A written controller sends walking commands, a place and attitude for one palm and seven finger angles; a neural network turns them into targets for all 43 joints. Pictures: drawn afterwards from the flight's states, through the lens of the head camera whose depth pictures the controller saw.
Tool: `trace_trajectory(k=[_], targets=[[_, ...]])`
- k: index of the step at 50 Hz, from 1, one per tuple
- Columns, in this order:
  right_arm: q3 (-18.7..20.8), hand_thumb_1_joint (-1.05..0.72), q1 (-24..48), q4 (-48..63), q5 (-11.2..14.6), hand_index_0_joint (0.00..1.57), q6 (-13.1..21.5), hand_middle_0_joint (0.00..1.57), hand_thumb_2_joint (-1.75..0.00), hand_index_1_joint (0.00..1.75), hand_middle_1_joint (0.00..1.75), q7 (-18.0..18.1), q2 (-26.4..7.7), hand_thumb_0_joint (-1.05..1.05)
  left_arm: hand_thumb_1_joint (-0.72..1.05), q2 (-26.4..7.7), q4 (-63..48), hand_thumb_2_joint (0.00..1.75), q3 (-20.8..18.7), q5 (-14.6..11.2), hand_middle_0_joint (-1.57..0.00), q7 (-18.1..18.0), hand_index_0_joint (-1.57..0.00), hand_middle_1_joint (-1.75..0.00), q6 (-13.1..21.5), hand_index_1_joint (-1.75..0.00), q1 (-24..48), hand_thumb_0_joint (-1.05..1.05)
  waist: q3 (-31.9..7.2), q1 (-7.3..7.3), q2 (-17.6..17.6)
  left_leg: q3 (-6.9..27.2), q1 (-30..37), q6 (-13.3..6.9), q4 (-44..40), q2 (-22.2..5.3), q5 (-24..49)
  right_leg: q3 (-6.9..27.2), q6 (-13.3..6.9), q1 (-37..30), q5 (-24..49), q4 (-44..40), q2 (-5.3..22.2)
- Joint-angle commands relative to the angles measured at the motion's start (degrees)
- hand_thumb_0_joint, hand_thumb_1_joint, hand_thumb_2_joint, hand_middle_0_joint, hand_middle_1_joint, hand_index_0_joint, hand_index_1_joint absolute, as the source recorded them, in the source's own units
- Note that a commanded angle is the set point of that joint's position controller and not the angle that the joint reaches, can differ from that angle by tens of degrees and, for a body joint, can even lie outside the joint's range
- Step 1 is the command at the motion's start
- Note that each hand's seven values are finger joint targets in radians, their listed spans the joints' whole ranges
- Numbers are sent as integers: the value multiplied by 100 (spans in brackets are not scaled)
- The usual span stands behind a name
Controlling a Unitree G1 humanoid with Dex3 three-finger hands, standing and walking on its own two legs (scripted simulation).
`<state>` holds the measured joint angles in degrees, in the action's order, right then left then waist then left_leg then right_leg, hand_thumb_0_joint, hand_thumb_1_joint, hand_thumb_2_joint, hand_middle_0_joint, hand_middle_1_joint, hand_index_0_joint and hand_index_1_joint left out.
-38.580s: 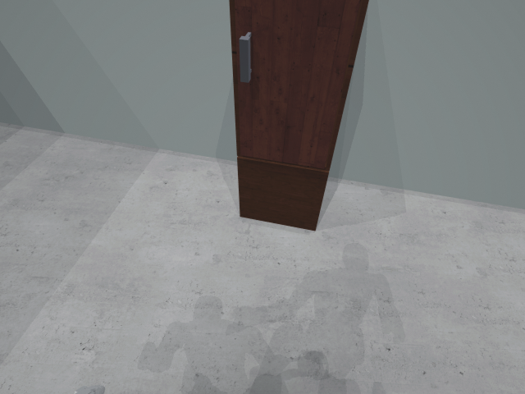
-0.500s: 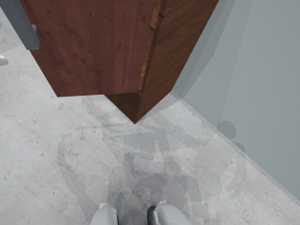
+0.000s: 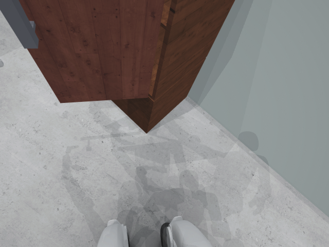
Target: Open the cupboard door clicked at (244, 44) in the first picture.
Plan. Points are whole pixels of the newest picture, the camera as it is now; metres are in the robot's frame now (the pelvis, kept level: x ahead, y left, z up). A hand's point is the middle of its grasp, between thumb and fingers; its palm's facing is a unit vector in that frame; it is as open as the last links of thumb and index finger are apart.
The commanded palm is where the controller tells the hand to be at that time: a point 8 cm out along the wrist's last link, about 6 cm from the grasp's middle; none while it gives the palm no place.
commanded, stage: slide the fingers in behind the handle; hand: left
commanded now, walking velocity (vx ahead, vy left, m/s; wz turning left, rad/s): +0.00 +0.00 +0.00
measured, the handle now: (18, 10) +0.60 +0.24 +0.12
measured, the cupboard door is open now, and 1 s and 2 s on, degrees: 52 52 53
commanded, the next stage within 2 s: close the thumb around the handle in 1.70 s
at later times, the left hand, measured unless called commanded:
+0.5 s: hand out of the picture +0.54 +0.28 +0.12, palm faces +0.04 -1.00 +0.01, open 14.0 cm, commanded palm +0.53 +0.31 +0.12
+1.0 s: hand (16, 31) +0.54 +0.24 +0.13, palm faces +0.04 -1.00 +0.01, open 14.0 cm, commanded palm +0.52 +0.27 +0.12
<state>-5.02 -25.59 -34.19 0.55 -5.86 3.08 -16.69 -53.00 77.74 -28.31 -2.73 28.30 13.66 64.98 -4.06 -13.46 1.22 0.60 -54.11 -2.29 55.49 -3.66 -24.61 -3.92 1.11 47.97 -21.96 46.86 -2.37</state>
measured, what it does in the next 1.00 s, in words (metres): stands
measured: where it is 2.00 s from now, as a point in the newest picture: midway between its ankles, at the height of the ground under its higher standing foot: outside the picture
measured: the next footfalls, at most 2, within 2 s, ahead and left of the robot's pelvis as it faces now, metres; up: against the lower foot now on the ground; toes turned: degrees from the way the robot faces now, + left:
none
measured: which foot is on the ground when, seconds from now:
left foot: down 0.00-1.00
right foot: down 0.00-1.00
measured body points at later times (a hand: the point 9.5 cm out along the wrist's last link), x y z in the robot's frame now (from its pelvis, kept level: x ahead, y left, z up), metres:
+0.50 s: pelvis +0.00 +0.00 +0.00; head +0.15 +0.04 +0.43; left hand +0.53 +0.33 +0.13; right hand -0.04 -0.26 -0.08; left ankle +0.00 +0.09 -0.68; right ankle -0.01 -0.14 -0.68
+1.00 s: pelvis +0.00 -0.01 +0.00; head +0.14 +0.03 +0.43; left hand +0.53 +0.29 +0.13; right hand -0.03 -0.27 -0.09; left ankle +0.00 +0.09 -0.68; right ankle -0.01 -0.14 -0.68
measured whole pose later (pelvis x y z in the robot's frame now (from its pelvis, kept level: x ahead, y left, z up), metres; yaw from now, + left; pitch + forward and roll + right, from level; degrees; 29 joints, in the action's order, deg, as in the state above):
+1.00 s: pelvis +0.00 -0.01 +0.00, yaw +0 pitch +21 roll -5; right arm -3.2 -26.3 -35.2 -0.4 -5.1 0.7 -15.7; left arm -41.4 72.7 -26.5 -3.2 19.8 15.2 60.7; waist -5.3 -12.9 1.7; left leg 0.0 -50.7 -1.9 53.7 -3.5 -24.5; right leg -3.2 0.8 45.3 -22.3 46.2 -2.3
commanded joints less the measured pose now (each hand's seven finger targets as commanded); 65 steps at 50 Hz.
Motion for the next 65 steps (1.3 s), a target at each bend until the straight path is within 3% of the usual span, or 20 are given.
trace_trajectory(k=[1, 3, 7, 9, 12, 20, 22, 23, 27, 29, 32, 34, 37, 46, 48, 52, 55, 60, 62, 65], targets=[[402, -90, -1261, 87, -47, 20, 97, 20, -90, 30, 30, 120, -1241, 0, -50, -1674, -1233, 30, -188, -199, -30, -3, -30, -120, 375, -120, 2511, 0, -2690, -68, 1445, 436, 2890, 47, -462, 33, 2661, 57, -176, -259, 1544, -358, -223], [405, -90, -1280, 83, -61, 20, 95, 20, -90, 30, 30, 107, -1233, 0, -50, -1822, -1262, 30, -280, -126, -30, -26, -30, -120, 392, -120, 2468, 0, -2890, -14, 1594, 436, 3014, 76, -418, 22, 2847, 64, -170, -267, 1630, -330, -220], [428, -90, -1324, 67, -79, 20, 73, 20, -90, 30, 30, 70, -1226, 0, -50, -1711, -1407, 30, -248, -122, -30, -75, -30, -120, 398, -120, 2408, 0, -2923, 20, 1675, 500, 3227, 118, -453, -5, 3078, 10, -178, -178, 1644, -324, -244], [457, -90, -1324, 49, -89, 20, 70, 20, -90, 30, 30, 41, -1199, 0, -50, -1376, -1461, 30, -58, -144, -30, -99, -30, -120, 357, -120, 2436, 0, -2852, -31, 1764, 517, 3377, 145, -460, -25, 3090, -22, -183, -2, 1555, -356, -251], [497, -90, -1360, 39, -111, 20, 70, 20, -90, 30, 30, 9, -1214, 0, -50, -1457, -1690, 30, -239, -192, -30, -162, -30, -120, 385, -120, 2406, 0, -3102, 48, 1851, 551, 3600, 178, -484, -32, 3372, -31, -193, -86, 1652, -355, -259], [517, -90, -1314, 80, -100, 20, 49, 20, -90, 30, 30, -65, -1180, 0, -50, -1199, -1509, 30, -159, -137, -30, -419, -30, -120, 329, -120, 2113, 0, -2571, 39, 1350, 450, 3134, 113, -565, 6, 2934, -17, -180, -255, 1631, -422, -262], [519, -90, -1328, 75, -111, 20, 60, 20, -90, 30, 30, -55, -1190, 0, -50, -1306, -1559, 30, -264, -148, -30, -452, -30, -120, 411, -120, 2137, 0, -2708, 75, 1408, 494, 3254, 137, -583, 0, 3072, -20, -194, -282, 1662, -387, -262], [513, -90, -1305, 77, -99, 20, 74, 20, -90, 30, 30, -60, -1167, 0, -50, -1017, -1523, 30, -36, -161, -30, -448, -30, -120, 409, -120, 2233, 0, -2629, -15, 1389, 467, 3220, 122, -562, 15, 3021, -3, -182, -219, 1667, -397, -258], [528, -90, -1329, 46, -114, 20, 99, 20, -90, 30, 30, -59, -1171, 0, -50, -1076, -1585, 30, -128, -170, -30, -486, -30, -120, 480, -120, 2271, 0, -2784, 34, 1443, 515, 3359, 148, -559, 0, 3154, -12, -196, -244, 1688, -357, -248], [537, -90, -1303, 31, -118, 20, 105, 20, -90, 30, 30, -78, -1142, 0, -50, -788, -1549, 30, 39, -179, -30, -502, -30, -120, 462, -120, 2250, 0, -2723, 3, 1434, 503, 3370, 148, -551, 0, 3055, -20, -188, -153, 1607, -381, -249], [539, -90, -1323, 10, -124, 20, 115, 20, -90, 30, 30, -73, -1157, 0, -50, -913, -1643, 30, -65, -194, -30, -563, -30, -120, 473, -120, 2344, 0, -2836, 31, 1425, 501, 3364, 136, -548, 7, 3164, 5, -188, -280, 1741, -354, -236], [564, -90, -1322, -1, -136, 20, 118, 20, -90, 30, 30, -104, -1108, 0, -50, -583, -1778, 30, 129, -188, -30, -607, -30, -120, 493, -120, 2363, 0, -2885, 27, 1578, 530, 3571, 177, -532, -4, 3408, -20, -194, -199, 1777, -352, -240], [584, -90, -1342, -9, -147, 20, 111, 20, -90, 30, 30, -124, -1121, 0, -50, -672, -1787, 30, -56, -231, -30, -688, -30, -120, 506, -120, 2267, 0, -2979, 58, 1380, 509, 3525, 152, -519, 2, 3472, 1, -180, -361, 1917, -353, -249], [580, -90, -1265, 24, -141, 20, 139, 20, -90, 30, 30, -161, -1066, 0, -50, -343, -1860, 30, 123, -222, -30, -878, -30, -120, 593, -120, 2258, 0, -2777, 38, 1295, 410, 3285, 95, -582, 60, 3116, 40, -190, -563, 1953, -378, -235], [586, -90, -1263, 13, -127, 20, 131, 20, -90, 30, 30, -154, -1090, 0, -50, -585, -1778, 30, -31, -194, -30, -908, -30, -120, 583, -120, 2247, 0, -2779, 58, 1171, 381, 3134, 85, -597, 65, 2995, 66, -169, -679, 1981, -386, -220], [596, -90, -1233, 24, -118, 20, 152, 20, -90, 30, 30, -166, -1046, 0, -50, -245, -1767, 30, 159, -192, -30, -957, -30, -120, 605, -120, 2104, 0, -2785, 77, 1192, 363, 3190, 90, -608, 78, 3011, 64, -174, -661, 1987, -381, -214], [580, -90, -1220, 1, -105, 20, 174, 20, -90, 30, 30, -158, -1075, 0, -50, -292, -1489, 30, 153, -187, -30, -1010, -30, -120, 527, -120, 2218, 0, -2440, 0, 935, 321, 2793, 39, -658, 105, 2455, 105, -154, -682, 1738, -460, -205], [571, -90, -1226, -23, -120, 20, 235, 20, -90, 30, 30, -156, -1050, 0, -50, -233, -1541, 30, 260, -114, -30, -1100, -30, -120, 588, -120, 2478, 0, -2514, -77, 980, 291, 2721, 23, -609, 122, 2347, 148, -136, -681, 1732, -448, -184], [590, -90, -1265, -31, -143, 20, 254, 20, -90, 30, 30, -146, -1070, 0, -50, -429, -1726, 30, 86, -102, -30, -1128, -30, -120, 697, -120, 2526, 0, -2907, -6, 1153, 341, 3000, 49, -587, 106, 2579, 143, -158, -698, 1807, -375, -183], [605, -90, -1262, -60, -144, 20, 266, 20, -90, 30, 30, -176, -1041, 0, -50, -96, -1683, 30, 272, -140, -30, -1117, -30, -120, 676, -120, 2435, 0, -2851, -30, 1146, 320, 3053, 61, -561, 99, 2724, 123, -156, -675, 1919, -383, -192]])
